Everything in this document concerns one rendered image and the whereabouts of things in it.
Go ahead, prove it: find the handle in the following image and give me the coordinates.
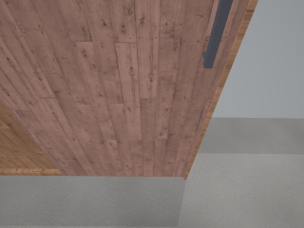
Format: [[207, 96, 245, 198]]
[[202, 0, 234, 68]]

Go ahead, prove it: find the wardrobe door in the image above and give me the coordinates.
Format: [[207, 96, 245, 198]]
[[0, 102, 58, 169], [0, 0, 249, 177]]

